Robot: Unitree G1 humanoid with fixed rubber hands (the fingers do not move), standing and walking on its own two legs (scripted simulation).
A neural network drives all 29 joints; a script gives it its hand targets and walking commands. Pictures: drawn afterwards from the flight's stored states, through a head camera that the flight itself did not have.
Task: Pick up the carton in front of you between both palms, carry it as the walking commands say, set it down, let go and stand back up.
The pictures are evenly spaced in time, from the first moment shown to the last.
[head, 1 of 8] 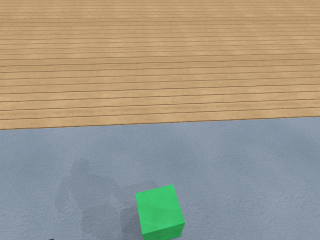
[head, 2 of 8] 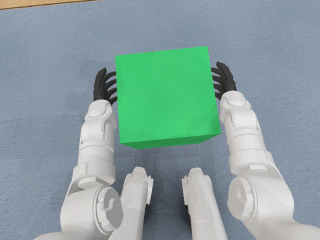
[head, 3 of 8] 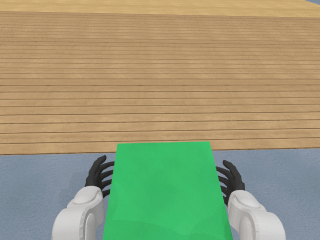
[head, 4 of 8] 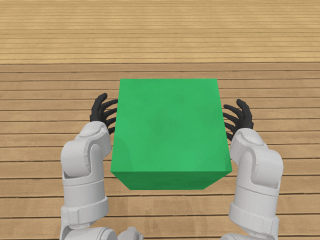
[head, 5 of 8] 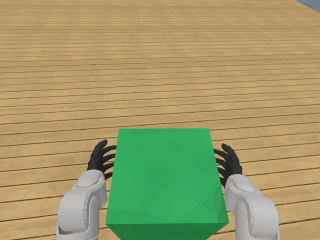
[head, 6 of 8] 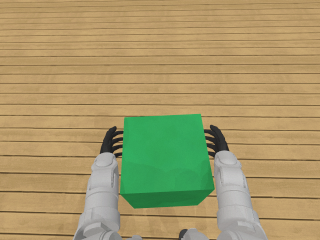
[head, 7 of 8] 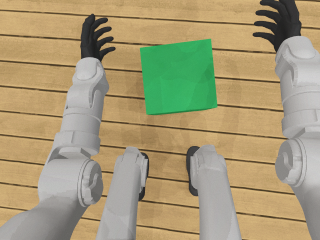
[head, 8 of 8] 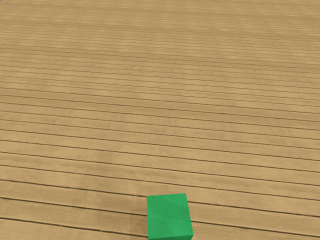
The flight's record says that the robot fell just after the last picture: no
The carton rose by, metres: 1.06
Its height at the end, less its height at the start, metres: +0.35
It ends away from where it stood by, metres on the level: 5.40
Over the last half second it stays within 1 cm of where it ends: yes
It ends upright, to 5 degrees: yes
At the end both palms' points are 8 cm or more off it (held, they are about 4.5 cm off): yes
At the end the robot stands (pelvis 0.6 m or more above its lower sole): yes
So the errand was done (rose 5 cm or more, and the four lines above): yes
